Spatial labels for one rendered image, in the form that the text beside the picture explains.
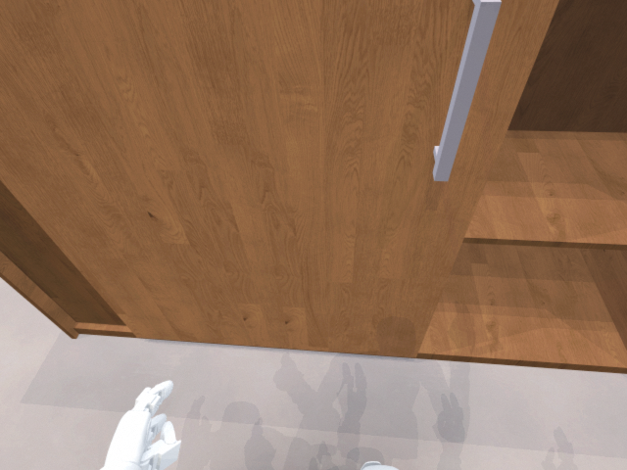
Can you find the robot left hand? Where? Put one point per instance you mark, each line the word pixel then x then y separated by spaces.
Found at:
pixel 133 438

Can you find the wardrobe door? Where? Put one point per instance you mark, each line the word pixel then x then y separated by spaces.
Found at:
pixel 257 172
pixel 27 245

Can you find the handle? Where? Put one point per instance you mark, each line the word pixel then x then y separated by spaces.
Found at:
pixel 476 45

